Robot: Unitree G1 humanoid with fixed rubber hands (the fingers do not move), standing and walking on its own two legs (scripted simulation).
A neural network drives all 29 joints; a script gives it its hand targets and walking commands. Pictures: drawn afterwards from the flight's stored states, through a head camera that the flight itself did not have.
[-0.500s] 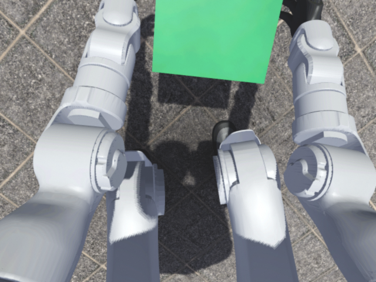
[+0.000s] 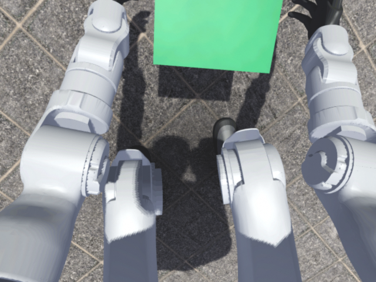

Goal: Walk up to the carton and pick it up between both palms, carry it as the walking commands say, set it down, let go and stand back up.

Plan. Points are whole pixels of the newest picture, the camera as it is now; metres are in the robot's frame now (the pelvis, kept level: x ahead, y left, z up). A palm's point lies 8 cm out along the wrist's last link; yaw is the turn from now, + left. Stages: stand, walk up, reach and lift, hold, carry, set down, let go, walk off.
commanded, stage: set down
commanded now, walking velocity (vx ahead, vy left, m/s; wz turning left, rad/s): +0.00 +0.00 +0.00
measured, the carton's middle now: out of the picture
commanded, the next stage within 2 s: let go in 1.36 s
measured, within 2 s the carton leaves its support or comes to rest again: neither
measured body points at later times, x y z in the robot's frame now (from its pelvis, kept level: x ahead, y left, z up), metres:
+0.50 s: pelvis -0.02 +0.00 +0.02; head +0.35 -0.07 +0.25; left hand +0.56 +0.03 -0.13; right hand +0.47 -0.31 -0.15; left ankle +0.09 +0.13 -0.38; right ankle +0.13 -0.15 -0.38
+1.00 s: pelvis -0.01 +0.00 +0.13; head +0.33 -0.07 +0.40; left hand +0.57 +0.05 +0.02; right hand +0.49 -0.32 +0.01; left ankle +0.09 +0.13 -0.38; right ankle +0.13 -0.15 -0.38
